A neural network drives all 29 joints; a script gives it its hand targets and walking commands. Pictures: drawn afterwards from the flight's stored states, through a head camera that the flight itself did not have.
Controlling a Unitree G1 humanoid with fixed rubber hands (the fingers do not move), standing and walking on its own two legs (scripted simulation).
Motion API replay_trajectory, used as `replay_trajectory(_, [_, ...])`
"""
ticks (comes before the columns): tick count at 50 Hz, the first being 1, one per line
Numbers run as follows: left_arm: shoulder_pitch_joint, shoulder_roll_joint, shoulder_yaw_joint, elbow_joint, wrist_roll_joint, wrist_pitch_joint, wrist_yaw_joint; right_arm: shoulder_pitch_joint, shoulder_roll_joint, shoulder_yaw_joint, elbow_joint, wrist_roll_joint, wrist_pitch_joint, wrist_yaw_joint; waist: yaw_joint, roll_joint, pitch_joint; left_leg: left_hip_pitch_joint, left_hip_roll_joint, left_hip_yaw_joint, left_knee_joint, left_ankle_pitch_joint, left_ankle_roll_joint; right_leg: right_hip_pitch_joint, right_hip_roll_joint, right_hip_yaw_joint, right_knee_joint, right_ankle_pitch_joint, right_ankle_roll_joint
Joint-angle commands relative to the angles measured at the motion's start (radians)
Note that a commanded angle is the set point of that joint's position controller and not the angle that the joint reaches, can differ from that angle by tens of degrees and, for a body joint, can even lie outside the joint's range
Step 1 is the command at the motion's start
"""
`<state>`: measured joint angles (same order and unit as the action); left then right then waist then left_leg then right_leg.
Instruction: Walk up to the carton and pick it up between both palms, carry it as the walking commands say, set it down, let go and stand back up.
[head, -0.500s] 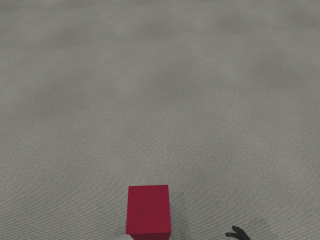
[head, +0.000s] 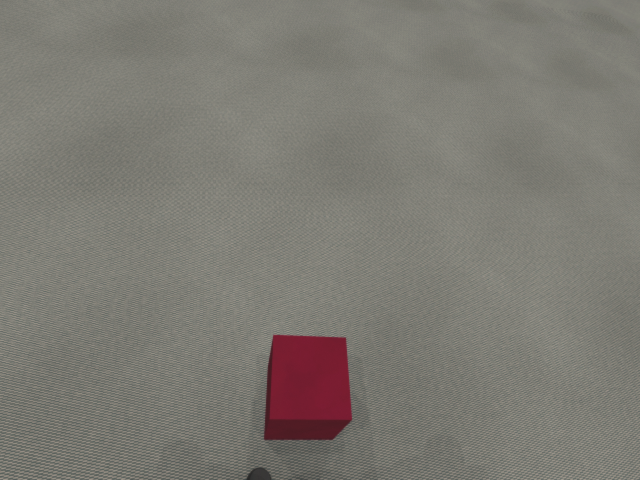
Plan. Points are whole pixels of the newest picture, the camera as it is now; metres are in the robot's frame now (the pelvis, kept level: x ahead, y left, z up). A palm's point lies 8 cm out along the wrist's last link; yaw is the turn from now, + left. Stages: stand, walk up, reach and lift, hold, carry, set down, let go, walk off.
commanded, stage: walk up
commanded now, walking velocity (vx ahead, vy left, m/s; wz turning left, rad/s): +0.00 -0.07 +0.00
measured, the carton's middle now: (304, 389) +0.42 -0.07 -0.66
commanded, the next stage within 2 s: none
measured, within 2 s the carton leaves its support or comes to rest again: neither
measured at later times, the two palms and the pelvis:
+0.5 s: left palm out of the picture -0.08 +0.24 -0.15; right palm out of the picture -0.10 -0.23 -0.12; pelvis -0.09 +0.02 +0.00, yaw +1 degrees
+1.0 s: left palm out of the picture -0.22 +0.18 -0.15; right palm out of the picture -0.13 -0.29 -0.14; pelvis -0.17 -0.05 -0.01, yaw +0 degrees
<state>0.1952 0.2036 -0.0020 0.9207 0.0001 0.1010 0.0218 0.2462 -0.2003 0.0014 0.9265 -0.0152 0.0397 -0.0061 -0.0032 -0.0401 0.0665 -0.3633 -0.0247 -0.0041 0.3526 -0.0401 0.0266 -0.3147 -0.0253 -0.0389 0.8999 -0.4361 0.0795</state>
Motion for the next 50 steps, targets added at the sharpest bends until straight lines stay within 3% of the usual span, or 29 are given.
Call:
replay_trajectory(1, [0.254,0.152,0.051,0.06,0.004,-0.029,-0.012,0.073,-0.189,-0.052,-0.05,-0.009,-0.024,-0.025,-0.028,0.245,-0.214,0.29,0.168,-0.219,-0.277,-0.356,-0.132,0.149,0.08,-0.058,-0.374,-0.06,-0.069])
replay_trajectory(2, [0.296,0.132,0.037,0.063,0.004,-0.039,-0.009,0.049,-0.192,-0.053,-0.038,-0.003,-0.015,-0.022,0.001,0.212,-0.207,0.266,0.144,-0.179,-0.254,-0.37,-0.105,0.201,0.081,-0.065,-0.458,-0.026,-0.073])
replay_trajectory(5, [0.471,0.119,0.038,0.126,0.008,-0.045,0.004,-0.015,-0.147,-0.051,-0.051,-0.005,0.002,-0.011,0.072,0.16,-0.101,0.09,0.036,-0.109,-0.235,-0.463,-0.198,0.346,0.081,-0.13,-0.667,0.032,-0.102])
replay_trajectory(6, [0.469,0.162,0.045,0.112,0.023,-0.047,0.013,-0.03,-0.141,-0.051,-0.074,0.003,0.005,-0.005,0.068,0.079,-0.059,0.05,0.001,-0.086,-0.134,-0.437,-0.18,0.291,-0.015,0.0,-0.759,-0.088,-0.131])
replay_trajectory(7, [0.391,0.2,0.051,0.063,0.023,-0.052,0.019,-0.026,-0.13,-0.051,-0.093,0.01,0.006,0.004,0.049,-0.038,-0.02,0.056,-0.031,-0.068,-0.032,-0.415,-0.17,0.165,-0.11,0.178,-0.826,-0.212,-0.17])
replay_trajectory(8, [0.275,0.197,0.049,0.012,0.029,-0.064,0.014,-0.009,-0.116,-0.044,-0.07,0.005,0.009,0.016,0.006,-0.218,0.012,0.146,-0.017,-0.061,0.16,-0.373,-0.092,-0.063,-0.202,0.326,-0.845,-0.283,-0.191])
replay_trajectory(10, [0.044,0.177,0.043,-0.039,0.04,-0.088,0.01,0.12,-0.087,-0.042,0.004,-0.019,-0.001,0.025,-0.092,-0.238,0.034,0.297,0.007,-0.008,0.331,-0.204,-0.063,-0.291,-0.244,0.326,-0.847,-0.282,-0.198])
replay_trajectory(13, [0.021,0.188,0.06,-0.043,0.04,-0.083,0.013,0.196,-0.092,-0.035,0.045,-0.015,0.0,0.024,-0.114,-0.235,0.074,0.295,0.021,-0.024,0.365,-0.239,-0.053,-0.298,-0.236,0.25,-0.799,-0.247,-0.174])
replay_trajectory(15, [0.125,0.12,0.035,0.0,0.028,-0.087,0.015,0.164,-0.07,-0.014,0.047,-0.011,-0.022,0.018,-0.081,-0.092,0.118,0.271,0.079,-0.088,0.136,-0.188,-0.035,-0.193,-0.162,0.201,-0.673,-0.125,-0.145])
replay_trajectory(17, [0.281,0.037,0.009,0.033,0.007,-0.08,0.006,0.136,-0.149,-0.027,0.039,-0.015,-0.036,-0.004,-0.008,0.154,0.173,0.065,0.276,-0.395,-0.243,-0.467,-0.023,-0.05,0.0,0.066,-0.424,0.012,-0.087])
replay_trajectory(19, [0.264,0.089,0.031,0.038,0.016,-0.08,-0.002,0.14,-0.201,-0.036,0.032,-0.014,-0.04,-0.014,0.006,0.112,0.151,0.053,0.34,-0.481,-0.386,-0.565,0.015,-0.025,0.027,0.026,-0.228,-0.018,-0.047])
replay_trajectory(20, [0.307,0.117,0.042,0.064,0.015,-0.069,-0.023,0.193,-0.218,-0.06,0.071,-0.018,-0.044,-0.014,-0.005,0.189,0.04,0.093,0.375,-0.527,-0.414,-0.896,0.034,-0.077,0.041,0.024,-0.063,-0.085,-0.053])
replay_trajectory(22, [0.315,0.13,0.055,0.085,0.015,-0.046,-0.038,0.149,-0.199,-0.058,0.08,-0.016,-0.047,-0.021,0.026,0.143,0.111,0.027,0.379,-0.51,-0.416,-0.915,-0.05,-0.15,-0.002,0.044,0.069,0.014,-0.062])
replay_trajectory(25, [0.319,0.11,0.067,0.095,0.017,-0.068,-0.04,0.18,-0.18,-0.058,0.083,-0.015,-0.064,-0.024,0.029,0.084,0.039,0.077,0.327,-0.393,-0.361,-0.632,-0.135,-0.077,-0.008,0.043,0.039,0.062,-0.056])
replay_trajectory(28, [0.244,0.076,0.041,0.092,0.015,-0.083,-0.042,0.195,-0.15,-0.041,0.099,-0.014,-0.07,-0.02,-0.023,0.147,-0.056,0.25,0.282,-0.306,-0.267,-0.535,-0.038,-0.128,0.0,0.019,-0.022,0.045,-0.052])
replay_trajectory(30, [0.2,0.093,0.056,0.091,0.009,-0.079,-0.042,0.297,-0.16,-0.054,0.12,-0.017,-0.071,-0.028,-0.05,0.129,-0.046,0.28,0.303,-0.35,-0.245,-0.539,-0.059,-0.174,-0.009,0.055,-0.004,0.048,-0.045])
replay_trajectory(31, [0.166,0.074,0.044,0.082,0.014,-0.079,-0.043,0.255,-0.13,-0.037,0.125,-0.019,-0.07,-0.023,-0.047,0.174,-0.013,0.25,0.28,-0.3,-0.256,-0.531,-0.035,-0.179,-0.012,0.035,-0.032,0.049,-0.047])
replay_trajectory(32, [0.185,0.084,0.054,0.077,0.011,-0.072,-0.04,0.263,-0.165,-0.063,0.099,-0.018,-0.066,-0.029,-0.038,0.093,0.006,0.225,0.308,-0.341,-0.263,-0.521,-0.034,-0.179,0.005,0.036,-0.018,0.061,-0.039])
replay_trajectory(36, [0.262,0.072,0.05,0.085,0.017,-0.066,-0.043,0.17,-0.175,-0.065,0.082,-0.019,-0.06,-0.025,0.009,0.235,0.044,0.064,0.3,-0.278,-0.279,-0.613,0.004,-0.069,-0.013,-0.012,-0.034,0.041,-0.041])
replay_trajectory(37, [0.265,0.066,0.041,0.075,0.018,-0.076,-0.047,0.084,-0.16,-0.053,0.073,-0.015,-0.057,-0.016,0.042,0.26,0.013,-0.039,0.256,-0.179,-0.284,-0.633,0.04,0.041,-0.005,-0.055,-0.106,-0.001,-0.062])
replay_trajectory(39, [0.325,0.077,0.043,0.092,0.013,-0.069,-0.038,0.076,-0.186,-0.077,0.06,-0.026,-0.046,-0.019,0.05,0.237,0.048,-0.083,0.268,-0.188,-0.294,-0.637,0.031,0.109,0.013,-0.089,-0.209,-0.04,-0.052])
replay_trajectory(40, [0.387,0.062,0.036,0.093,0.012,-0.075,-0.032,0.051,-0.188,-0.078,0.055,-0.023,-0.041,-0.014,0.074,0.31,0.028,-0.139,0.235,-0.146,-0.24,-0.671,0.027,0.211,0.007,-0.093,-0.305,-0.023,-0.062])
replay_trajectory(42, [0.507,0.074,0.039,0.146,0.019,-0.077,-0.018,0.017,-0.173,-0.084,0.026,-0.027,-0.029,-0.017,0.122,0.196,0.03,-0.238,0.16,-0.092,-0.112,-0.619,-0.028,0.375,0.031,-0.139,-0.47,0.033,-0.098])
replay_trajectory(43, [0.558,0.106,0.046,0.165,0.03,-0.085,-0.006,0.027,-0.147,-0.083,0.03,-0.014,-0.022,-0.008,0.141,-0.019,0.043,-0.291,0.084,-0.037,0.116,-0.623,-0.051,0.352,-0.094,0.076,-0.674,-0.184,-0.138])
replay_trajectory(44, [0.481,0.21,0.07,0.12,0.028,-0.086,-0.005,0.0,-0.074,-0.062,-0.013,-0.019,-0.011,-0.009,0.119,-0.356,0.115,-0.341,-0.022,0.107,0.586,-0.496,-0.072,0.076,-0.333,0.483,-0.911,-0.541,-0.201])
replay_trajectory(45, [0.278,0.234,0.066,0.057,0.026,-0.082,-0.003,-0.025,-0.085,-0.074,-0.029,-0.026,-0.006,-0.012,0.029,-0.344,0.22,-0.302,0.02,0.064,0.751,-0.447,-0.079,-0.209,-0.362,0.535,-1.013,-0.651,-0.222])
replay_trajectory(46, [0.165,0.193,0.054,0.018,0.031,-0.096,0.006,0.016,-0.07,-0.076,-0.011,-0.03,-0.006,0.001,-0.03,-0.225,0.238,-0.272,0.033,0.014,0.826,-0.374,-0.079,-0.239,-0.34,0.473,-0.998,-0.566,-0.201])
replay_trajectory(48, [0.131,0.146,0.041,0.007,0.028,-0.13,0.011,0.072,-0.1,-0.089,0.054,-0.043,-0.019,0.016,-0.051,-0.013,0.131,-0.22,0.049,-0.003,0.858,-0.184,-0.085,-0.096,-0.292,0.342,-0.887,-0.273,-0.186])
replay_trajectory(50, [0.155,0.139,0.052,0.029,0.022,-0.147,0.007,0.075,-0.085,-0.08,0.072,-0.029,-0.019,0.034,-0.045,-0.073,0.085,-0.142,0.042,0.044,0.746,-0.184,-0.08,-0.1,-0.258,0.226,-0.861,-0.163,-0.173])
